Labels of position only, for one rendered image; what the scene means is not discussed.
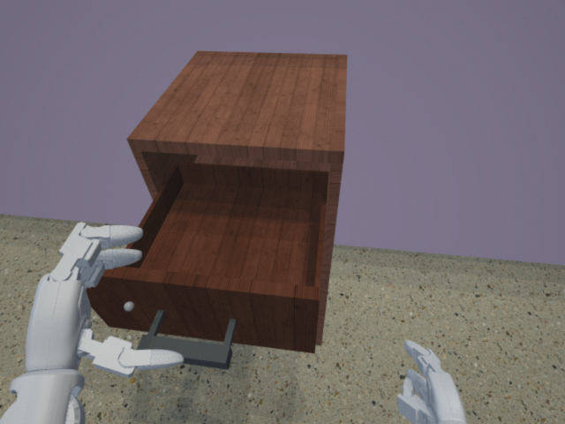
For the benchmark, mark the robot left forearm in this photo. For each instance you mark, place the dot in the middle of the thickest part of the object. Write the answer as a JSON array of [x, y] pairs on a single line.
[[46, 397]]

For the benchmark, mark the drawer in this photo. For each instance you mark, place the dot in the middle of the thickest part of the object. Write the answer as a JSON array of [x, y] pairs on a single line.
[[221, 242]]

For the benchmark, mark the cabinet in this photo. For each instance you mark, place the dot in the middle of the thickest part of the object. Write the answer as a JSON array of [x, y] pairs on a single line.
[[268, 110]]

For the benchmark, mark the robot left hand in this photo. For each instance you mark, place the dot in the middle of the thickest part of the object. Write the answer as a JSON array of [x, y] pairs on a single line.
[[55, 337]]

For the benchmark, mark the robot right hand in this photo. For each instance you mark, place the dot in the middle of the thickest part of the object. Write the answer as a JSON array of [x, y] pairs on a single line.
[[438, 399]]

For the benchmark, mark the handle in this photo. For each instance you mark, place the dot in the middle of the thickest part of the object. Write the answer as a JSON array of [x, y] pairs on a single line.
[[194, 353]]

